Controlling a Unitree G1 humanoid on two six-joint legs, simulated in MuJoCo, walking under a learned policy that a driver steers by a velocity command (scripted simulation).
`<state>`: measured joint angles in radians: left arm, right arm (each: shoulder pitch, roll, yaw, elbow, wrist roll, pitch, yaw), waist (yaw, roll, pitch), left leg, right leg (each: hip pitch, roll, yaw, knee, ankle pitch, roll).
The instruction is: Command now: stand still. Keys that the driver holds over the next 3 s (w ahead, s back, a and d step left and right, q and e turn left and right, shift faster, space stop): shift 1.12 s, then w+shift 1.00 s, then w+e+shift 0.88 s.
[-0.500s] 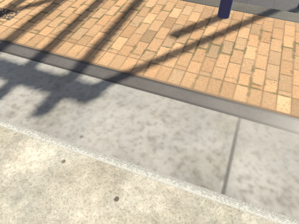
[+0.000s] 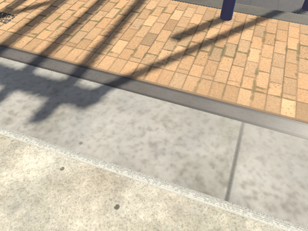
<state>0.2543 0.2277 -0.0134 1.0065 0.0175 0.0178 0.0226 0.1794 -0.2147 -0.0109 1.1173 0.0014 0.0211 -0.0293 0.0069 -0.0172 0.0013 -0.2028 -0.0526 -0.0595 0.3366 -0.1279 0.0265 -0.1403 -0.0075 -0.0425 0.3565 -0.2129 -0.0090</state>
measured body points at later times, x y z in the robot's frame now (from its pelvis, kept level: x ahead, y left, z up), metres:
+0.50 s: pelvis +0.01 +0.00 +0.00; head +0.01 +0.00 +0.45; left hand +0.01 +0.23 -0.16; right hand +0.03 -0.24 -0.16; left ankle +0.03 +0.10 -0.75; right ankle -0.01 -0.11 -0.75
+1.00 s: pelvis +0.02 -0.01 +0.00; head +0.02 -0.01 +0.45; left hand +0.00 +0.21 -0.16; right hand +0.02 -0.24 -0.16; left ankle +0.03 +0.10 -0.75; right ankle -0.01 -0.11 -0.75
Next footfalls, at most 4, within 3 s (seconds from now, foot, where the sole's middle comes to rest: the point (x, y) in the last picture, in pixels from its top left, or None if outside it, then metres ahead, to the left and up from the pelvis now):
1.94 right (175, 226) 0.60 -0.08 -0.89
2.38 left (148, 150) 1.11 0.06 -0.99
2.80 right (187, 113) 1.43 -0.20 -0.99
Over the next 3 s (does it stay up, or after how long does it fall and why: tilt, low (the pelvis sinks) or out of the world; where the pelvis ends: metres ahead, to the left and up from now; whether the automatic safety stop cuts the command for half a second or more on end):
stays up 1.45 -0.21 -0.23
